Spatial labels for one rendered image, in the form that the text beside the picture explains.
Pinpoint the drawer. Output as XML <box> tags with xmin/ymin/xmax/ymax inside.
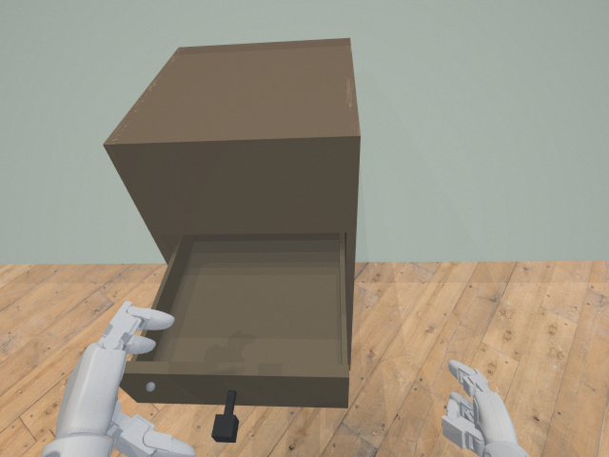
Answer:
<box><xmin>119</xmin><ymin>233</ymin><xmax>349</xmax><ymax>408</ymax></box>

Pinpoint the robot left hand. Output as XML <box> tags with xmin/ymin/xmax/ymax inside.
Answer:
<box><xmin>55</xmin><ymin>301</ymin><xmax>195</xmax><ymax>457</ymax></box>

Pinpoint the robot left forearm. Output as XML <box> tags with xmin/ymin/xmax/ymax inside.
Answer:
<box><xmin>40</xmin><ymin>433</ymin><xmax>113</xmax><ymax>457</ymax></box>

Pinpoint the cabinet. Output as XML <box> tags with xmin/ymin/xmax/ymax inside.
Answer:
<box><xmin>103</xmin><ymin>38</ymin><xmax>361</xmax><ymax>370</ymax></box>

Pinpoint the robot right hand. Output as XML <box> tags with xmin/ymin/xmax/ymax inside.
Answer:
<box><xmin>442</xmin><ymin>360</ymin><xmax>519</xmax><ymax>457</ymax></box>

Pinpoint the handle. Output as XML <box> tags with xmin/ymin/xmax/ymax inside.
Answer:
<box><xmin>211</xmin><ymin>390</ymin><xmax>239</xmax><ymax>443</ymax></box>

